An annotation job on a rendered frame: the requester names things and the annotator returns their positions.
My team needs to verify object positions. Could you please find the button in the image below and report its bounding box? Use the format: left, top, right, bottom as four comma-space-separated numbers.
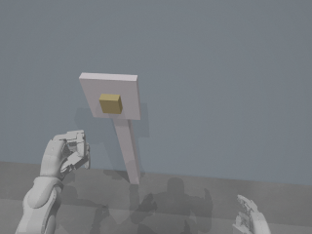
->
99, 94, 123, 114

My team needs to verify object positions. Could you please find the panel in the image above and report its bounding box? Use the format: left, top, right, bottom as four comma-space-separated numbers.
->
79, 72, 141, 185

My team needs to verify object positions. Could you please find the robot right hand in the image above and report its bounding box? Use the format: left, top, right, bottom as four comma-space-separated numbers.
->
232, 195, 271, 234

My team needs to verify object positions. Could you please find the robot left hand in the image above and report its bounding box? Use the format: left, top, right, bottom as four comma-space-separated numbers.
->
40, 130, 91, 181

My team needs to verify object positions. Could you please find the left robot forearm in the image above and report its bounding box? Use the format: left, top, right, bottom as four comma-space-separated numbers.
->
15, 175, 64, 234

